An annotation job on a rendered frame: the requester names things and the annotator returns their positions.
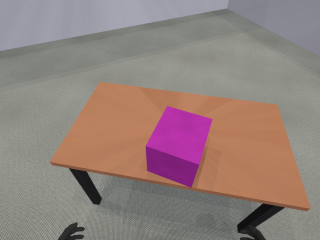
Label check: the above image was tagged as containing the robot left hand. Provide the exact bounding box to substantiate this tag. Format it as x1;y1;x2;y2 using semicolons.
58;222;85;240

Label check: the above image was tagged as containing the carton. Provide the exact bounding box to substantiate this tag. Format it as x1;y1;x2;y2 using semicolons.
145;106;213;188

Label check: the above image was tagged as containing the robot right hand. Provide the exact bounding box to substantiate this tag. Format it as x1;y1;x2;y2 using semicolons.
239;225;266;240

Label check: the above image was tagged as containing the table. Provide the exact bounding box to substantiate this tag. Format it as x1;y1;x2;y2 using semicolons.
50;82;311;233

